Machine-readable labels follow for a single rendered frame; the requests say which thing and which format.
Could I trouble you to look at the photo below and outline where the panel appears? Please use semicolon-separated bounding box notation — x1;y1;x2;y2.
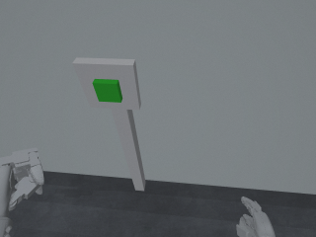
72;57;146;192

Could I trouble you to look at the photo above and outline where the left robot hand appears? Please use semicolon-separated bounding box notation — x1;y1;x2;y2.
0;147;44;217

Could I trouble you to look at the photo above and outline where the button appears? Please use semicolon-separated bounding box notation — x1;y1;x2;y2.
93;79;122;103

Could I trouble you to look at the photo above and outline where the robot left forearm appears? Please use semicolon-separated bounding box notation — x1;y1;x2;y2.
0;217;13;237

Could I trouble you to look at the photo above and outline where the right robot hand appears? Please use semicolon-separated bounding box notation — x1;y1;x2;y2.
236;197;276;237

